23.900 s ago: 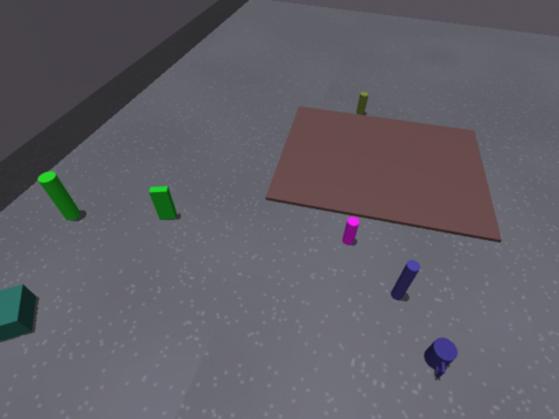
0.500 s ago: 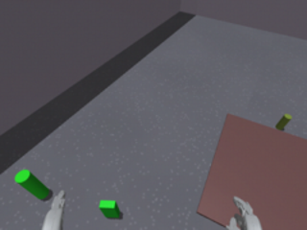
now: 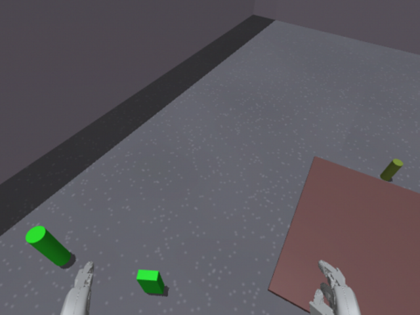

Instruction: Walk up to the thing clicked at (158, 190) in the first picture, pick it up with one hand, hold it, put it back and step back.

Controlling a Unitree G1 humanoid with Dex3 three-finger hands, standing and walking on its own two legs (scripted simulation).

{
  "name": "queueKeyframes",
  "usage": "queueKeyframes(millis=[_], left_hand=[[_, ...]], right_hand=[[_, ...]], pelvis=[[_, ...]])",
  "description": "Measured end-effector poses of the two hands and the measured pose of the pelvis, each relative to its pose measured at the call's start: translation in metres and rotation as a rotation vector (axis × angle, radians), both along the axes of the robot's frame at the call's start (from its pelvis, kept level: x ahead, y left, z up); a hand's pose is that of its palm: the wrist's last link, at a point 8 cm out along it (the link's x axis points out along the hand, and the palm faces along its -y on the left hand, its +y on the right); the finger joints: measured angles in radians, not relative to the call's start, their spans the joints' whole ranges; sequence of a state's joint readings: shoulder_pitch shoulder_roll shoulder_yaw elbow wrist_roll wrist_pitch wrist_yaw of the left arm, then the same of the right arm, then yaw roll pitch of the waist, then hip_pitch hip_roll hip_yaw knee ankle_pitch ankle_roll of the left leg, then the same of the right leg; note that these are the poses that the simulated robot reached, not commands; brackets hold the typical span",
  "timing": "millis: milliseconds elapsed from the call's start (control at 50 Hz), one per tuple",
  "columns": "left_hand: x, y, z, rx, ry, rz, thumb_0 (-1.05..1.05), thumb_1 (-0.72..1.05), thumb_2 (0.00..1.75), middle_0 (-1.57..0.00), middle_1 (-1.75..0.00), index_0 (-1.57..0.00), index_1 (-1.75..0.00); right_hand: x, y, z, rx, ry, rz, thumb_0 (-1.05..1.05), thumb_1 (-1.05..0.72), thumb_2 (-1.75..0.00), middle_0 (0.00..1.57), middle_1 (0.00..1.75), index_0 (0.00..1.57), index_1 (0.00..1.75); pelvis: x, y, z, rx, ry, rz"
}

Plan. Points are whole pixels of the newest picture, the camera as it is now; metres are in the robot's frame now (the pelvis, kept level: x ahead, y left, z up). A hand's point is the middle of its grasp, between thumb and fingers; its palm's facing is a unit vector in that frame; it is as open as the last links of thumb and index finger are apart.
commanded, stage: home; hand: left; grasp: from the side
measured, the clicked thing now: (151, 282) +0.38 +0.22 -0.63
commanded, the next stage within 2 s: stand in 1.24 s
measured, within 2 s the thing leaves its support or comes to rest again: neither
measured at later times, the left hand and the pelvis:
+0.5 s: hand out of the picture +0.16 +0.18 -0.06, palm faces +0.09 -0.95 -0.28, open 17.3 cm; pelvis +0.00 +0.00 +0.00, yaw +0 degrees
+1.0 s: hand (110, 310) +0.17 +0.18 -0.06, palm faces +0.09 -0.95 -0.29, open 17.5 cm; pelvis +0.00 +0.00 +0.00, yaw +0 degrees
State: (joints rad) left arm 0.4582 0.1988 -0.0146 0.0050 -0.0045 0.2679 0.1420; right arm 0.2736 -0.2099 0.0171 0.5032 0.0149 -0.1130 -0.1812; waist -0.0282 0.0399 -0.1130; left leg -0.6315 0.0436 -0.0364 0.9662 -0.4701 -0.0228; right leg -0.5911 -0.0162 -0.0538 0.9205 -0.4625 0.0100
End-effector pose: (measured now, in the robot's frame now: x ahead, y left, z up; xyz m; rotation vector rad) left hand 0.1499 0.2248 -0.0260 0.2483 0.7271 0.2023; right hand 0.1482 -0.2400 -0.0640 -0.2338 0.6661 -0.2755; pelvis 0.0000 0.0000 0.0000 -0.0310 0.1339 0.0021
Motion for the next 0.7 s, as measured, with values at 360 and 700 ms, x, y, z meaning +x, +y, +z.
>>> queueKeyframes(millis=[360,700], left_hand=[[-0.0061,-0.0011,-0.0002,-0.002,0.006,-0.002,-0.01,-0.51,0.07,-0.05,-0.06,-0.05,-0.06],[-0.0045,0.0039,0.0000,-0.005,0.003,-0.004,-0.01,-0.53,0.06,-0.05,-0.06,-0.05,-0.06]], right_hand=[[-0.0088,-0.0010,-0.0026,0.007,0.014,-0.002,0.01,-0.89,-0.90,0.20,0.30,0.21,0.30],[-0.0034,0.0050,0.0006,0.006,0.000,0.007,0.01,-0.89,-0.90,0.20,0.30,0.21,0.30]], pelvis=[[-0.0047,-0.0012,0.0013,0.003,-0.006,-0.002],[-0.0029,0.0035,0.0022,0.000,-0.008,-0.003]])
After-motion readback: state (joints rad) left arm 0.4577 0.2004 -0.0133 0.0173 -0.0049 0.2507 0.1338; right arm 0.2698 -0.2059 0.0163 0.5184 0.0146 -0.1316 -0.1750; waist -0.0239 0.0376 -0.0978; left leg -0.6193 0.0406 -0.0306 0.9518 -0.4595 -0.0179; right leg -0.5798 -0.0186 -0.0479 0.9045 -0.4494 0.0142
